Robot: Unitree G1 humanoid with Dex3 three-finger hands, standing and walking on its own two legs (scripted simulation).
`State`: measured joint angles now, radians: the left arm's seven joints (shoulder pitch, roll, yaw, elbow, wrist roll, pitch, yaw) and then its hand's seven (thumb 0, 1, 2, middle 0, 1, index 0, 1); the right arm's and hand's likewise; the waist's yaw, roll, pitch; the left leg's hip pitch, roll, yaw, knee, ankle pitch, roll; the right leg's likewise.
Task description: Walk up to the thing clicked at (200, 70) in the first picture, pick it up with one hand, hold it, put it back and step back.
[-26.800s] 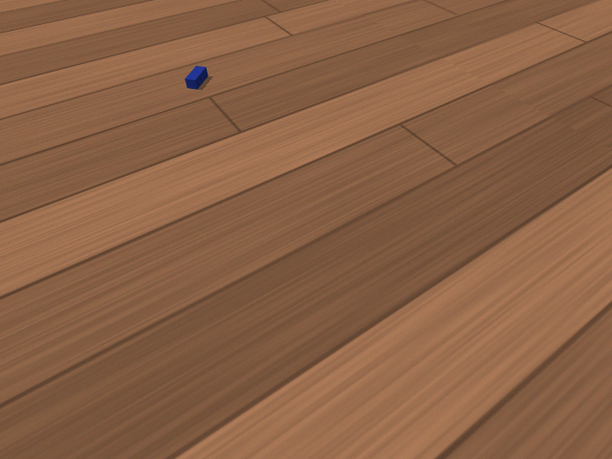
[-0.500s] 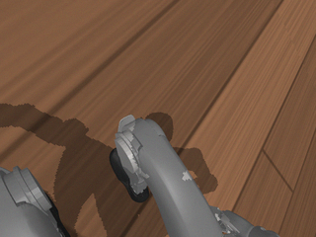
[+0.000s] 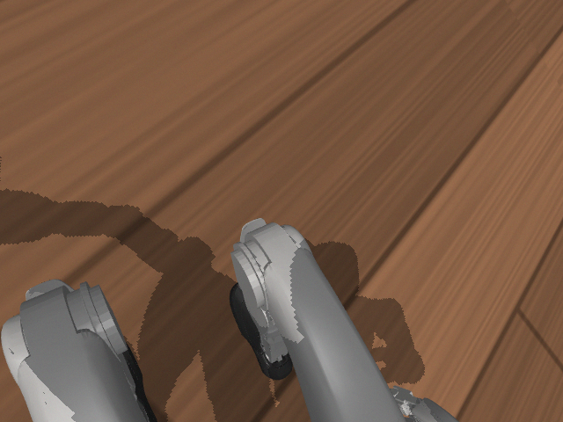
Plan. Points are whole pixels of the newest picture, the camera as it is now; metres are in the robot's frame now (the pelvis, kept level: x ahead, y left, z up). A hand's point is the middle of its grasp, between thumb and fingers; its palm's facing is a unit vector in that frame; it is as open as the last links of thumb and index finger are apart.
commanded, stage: go down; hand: left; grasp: from above
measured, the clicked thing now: out of the picture +0.45 +0.36 -0.32
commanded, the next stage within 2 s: none
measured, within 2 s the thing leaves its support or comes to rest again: neither
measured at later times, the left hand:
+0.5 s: hand out of the picture +0.42 +0.41 -0.01, palm faces +0.09 -0.42 -0.90, open 12.5 cm
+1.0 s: hand out of the picture +0.42 +0.40 +0.06, palm faces +0.05 -0.43 -0.90, open 13.7 cm
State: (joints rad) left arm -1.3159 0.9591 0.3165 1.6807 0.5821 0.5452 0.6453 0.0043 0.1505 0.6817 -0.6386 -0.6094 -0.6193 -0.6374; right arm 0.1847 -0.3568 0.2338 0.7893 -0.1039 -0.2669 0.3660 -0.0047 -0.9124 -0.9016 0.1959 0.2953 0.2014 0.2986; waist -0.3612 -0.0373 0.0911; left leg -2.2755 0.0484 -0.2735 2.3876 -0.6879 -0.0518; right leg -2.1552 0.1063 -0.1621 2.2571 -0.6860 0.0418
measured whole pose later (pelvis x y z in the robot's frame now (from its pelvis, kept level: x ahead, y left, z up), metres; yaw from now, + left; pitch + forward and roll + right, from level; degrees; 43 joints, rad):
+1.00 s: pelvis +0.00 -0.01 +0.10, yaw +8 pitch +35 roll -4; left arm -1.33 0.81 0.31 1.61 0.69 0.66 0.44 0.00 -0.44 0.93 -0.19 -0.91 -0.16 -0.94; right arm 0.24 -0.29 0.03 0.91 -0.03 -0.24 0.19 0.00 -0.90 -0.90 0.20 0.30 0.20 0.30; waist -0.25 0.04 -0.15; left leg -2.00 0.07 -0.12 1.99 -0.62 -0.05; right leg -1.94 0.07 -0.05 1.97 -0.65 0.00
